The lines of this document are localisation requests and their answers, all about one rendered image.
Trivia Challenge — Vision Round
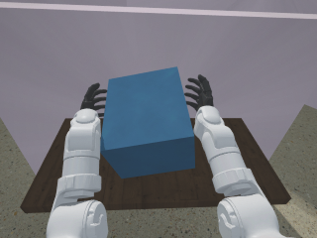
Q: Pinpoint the robot right forearm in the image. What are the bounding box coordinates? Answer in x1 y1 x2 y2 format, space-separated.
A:
193 105 279 231

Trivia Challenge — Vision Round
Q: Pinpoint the table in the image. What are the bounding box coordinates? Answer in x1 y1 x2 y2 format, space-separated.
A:
20 118 291 213

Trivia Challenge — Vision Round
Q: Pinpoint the left robot hand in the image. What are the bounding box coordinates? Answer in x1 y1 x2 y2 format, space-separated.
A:
80 82 107 117

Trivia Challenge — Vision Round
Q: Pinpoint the robot left forearm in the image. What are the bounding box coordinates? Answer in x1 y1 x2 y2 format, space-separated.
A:
46 108 102 238

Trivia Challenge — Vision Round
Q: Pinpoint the robot right upper arm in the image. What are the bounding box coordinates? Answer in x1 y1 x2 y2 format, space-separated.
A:
217 193 294 238

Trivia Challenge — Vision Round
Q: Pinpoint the robot left upper arm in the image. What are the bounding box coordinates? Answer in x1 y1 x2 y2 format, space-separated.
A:
47 199 109 238

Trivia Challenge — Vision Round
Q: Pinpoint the right robot hand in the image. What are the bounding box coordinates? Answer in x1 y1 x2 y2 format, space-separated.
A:
184 74 214 112

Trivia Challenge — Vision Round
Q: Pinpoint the carton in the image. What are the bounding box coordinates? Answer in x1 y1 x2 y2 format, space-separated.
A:
100 66 195 179

